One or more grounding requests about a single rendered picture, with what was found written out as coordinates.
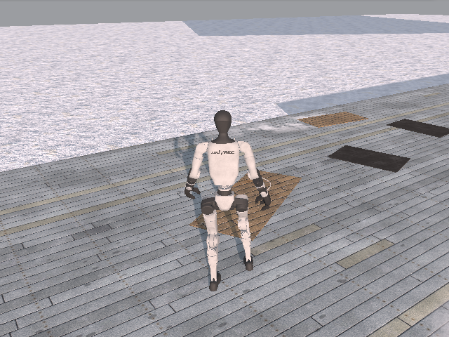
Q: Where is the robot left hand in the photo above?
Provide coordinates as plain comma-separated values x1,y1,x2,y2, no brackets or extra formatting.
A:
185,187,201,199

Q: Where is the right robot foot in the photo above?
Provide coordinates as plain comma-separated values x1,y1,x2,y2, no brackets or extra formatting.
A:
243,256,253,271

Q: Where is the humanoid robot torso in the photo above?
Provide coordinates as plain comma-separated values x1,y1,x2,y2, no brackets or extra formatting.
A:
207,137,240,211

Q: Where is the robot right forearm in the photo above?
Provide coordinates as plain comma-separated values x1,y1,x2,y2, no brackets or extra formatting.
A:
253,169,268,197

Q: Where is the right robot upper arm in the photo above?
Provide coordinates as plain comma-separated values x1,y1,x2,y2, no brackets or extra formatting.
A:
238,140,259,180

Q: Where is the left robot upper arm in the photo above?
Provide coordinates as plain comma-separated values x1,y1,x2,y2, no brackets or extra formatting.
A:
189,141,209,179

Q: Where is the robot right hand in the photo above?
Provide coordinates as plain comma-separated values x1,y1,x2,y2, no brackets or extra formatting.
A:
255,193,271,211

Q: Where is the robot left forearm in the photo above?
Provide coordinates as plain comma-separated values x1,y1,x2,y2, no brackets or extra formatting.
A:
185,168,197,190

